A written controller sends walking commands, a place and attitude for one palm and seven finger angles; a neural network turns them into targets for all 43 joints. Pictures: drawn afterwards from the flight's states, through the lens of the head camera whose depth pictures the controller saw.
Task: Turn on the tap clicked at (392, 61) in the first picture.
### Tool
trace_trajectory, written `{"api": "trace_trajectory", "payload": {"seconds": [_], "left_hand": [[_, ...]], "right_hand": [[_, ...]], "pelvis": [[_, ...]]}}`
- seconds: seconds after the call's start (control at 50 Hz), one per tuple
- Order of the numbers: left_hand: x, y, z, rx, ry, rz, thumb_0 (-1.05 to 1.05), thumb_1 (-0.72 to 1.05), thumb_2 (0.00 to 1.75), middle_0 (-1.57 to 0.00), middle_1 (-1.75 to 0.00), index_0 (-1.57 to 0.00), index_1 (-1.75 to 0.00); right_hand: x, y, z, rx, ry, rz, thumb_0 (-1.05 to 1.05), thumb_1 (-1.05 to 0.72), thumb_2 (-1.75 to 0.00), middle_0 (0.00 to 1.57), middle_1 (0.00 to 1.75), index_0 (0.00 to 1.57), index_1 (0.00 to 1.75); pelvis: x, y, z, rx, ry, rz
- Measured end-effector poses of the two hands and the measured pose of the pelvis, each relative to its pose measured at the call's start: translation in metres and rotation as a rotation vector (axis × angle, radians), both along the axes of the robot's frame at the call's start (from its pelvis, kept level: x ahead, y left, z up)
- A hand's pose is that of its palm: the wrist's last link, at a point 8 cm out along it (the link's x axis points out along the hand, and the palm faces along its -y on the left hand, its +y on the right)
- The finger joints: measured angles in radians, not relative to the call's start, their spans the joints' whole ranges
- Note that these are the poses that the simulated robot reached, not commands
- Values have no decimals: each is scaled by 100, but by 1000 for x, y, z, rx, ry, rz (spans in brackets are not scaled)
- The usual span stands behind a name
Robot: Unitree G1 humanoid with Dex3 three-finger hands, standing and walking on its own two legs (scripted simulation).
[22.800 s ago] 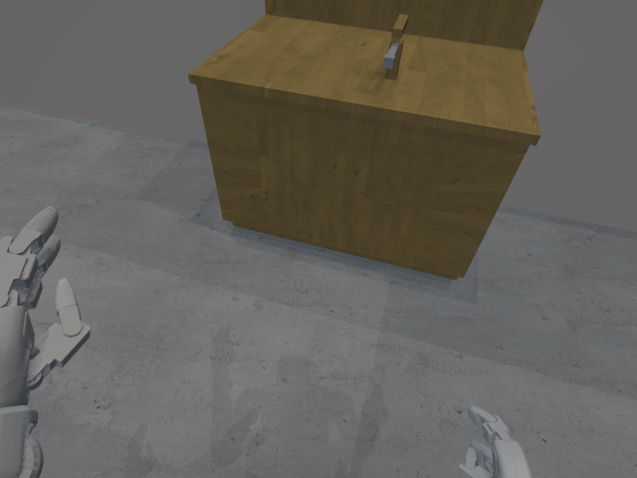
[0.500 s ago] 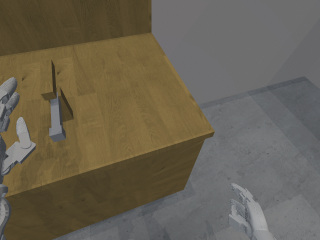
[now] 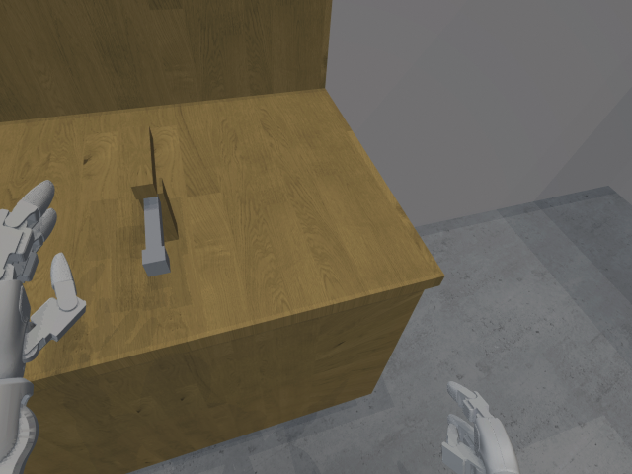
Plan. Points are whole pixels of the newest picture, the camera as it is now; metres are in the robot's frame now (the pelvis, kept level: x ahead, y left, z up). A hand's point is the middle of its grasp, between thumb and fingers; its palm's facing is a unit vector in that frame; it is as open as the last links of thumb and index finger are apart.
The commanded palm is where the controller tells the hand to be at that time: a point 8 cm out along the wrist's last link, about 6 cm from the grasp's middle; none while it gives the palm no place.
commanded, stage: look again from close up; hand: left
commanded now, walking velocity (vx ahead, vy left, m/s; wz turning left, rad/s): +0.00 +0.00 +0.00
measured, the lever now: (156, 261) +0.35 +0.25 +0.06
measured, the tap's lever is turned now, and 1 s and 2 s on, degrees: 0 0 0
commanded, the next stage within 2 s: shuffle to correct the standing spot in 0.30 s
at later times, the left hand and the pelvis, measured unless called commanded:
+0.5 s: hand (114, 307) +0.22 +0.22 +0.16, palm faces +0.38 -0.85 -0.36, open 7.4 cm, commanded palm +0.16 +0.25 +0.18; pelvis +0.01 -0.03 +0.00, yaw +1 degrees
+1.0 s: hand (180, 305) +0.23 +0.16 +0.16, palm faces +0.35 -0.85 -0.39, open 7.4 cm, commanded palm +0.17 +0.20 +0.18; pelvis +0.02 -0.08 +0.00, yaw +1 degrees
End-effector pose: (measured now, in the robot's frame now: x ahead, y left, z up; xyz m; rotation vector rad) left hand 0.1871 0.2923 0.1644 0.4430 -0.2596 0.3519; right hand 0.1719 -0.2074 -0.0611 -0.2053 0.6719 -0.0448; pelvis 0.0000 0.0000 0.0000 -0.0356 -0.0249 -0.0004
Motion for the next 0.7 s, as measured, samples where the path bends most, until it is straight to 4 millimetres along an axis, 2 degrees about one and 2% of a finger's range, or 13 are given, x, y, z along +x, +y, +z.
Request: {"api": "trace_trajectory", "payload": {"seconds": [0.18, 0.36, 0.6, 0.7], "left_hand": [[-4, -10, 8, 14, -17, 4, 1, 88, 90, -21, -31, -21, -30], [-4, -24, 2, -14, 9, 8, 1, 88, 90, -21, -31, -21, -30], [1, -41, 10, -6, -1, -4, 1, 88, 90, -21, -31, -21, -30], [5, -55, 10, -11, 12, -9, 1, 89, 90, -21, -31, -21, -30]], "right_hand": [[0, -18, 1, -20, 12, -6, 1, -90, -90, 21, 30, 20, 30], [0, -37, 1, -28, 16, -26, 1, -90, -90, 21, 30, 20, 30], [1, -51, 2, -12, 8, -33, 1, -90, -90, 21, 30, 20, 30], [1, -59, 0, 8, 15, -28, 1, -90, -90, 21, 30, 20, 30]], "pelvis": [[4, -11, 1, 2, -1, 9], [6, -24, 2, 5, -1, 12], [7, -42, 4, 16, 4, 6], [9, -53, 4, 19, 11, 6]]}}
